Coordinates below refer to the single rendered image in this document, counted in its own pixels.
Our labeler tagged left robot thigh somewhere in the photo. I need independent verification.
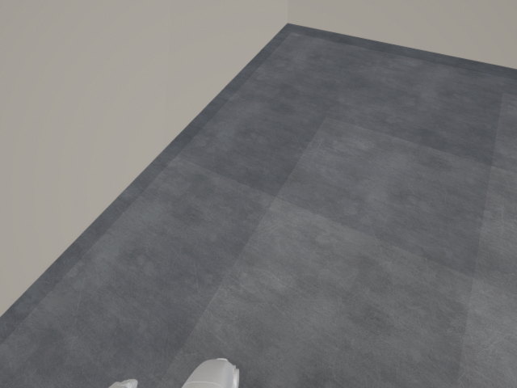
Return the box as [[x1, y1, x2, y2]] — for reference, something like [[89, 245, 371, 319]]
[[182, 359, 239, 388]]

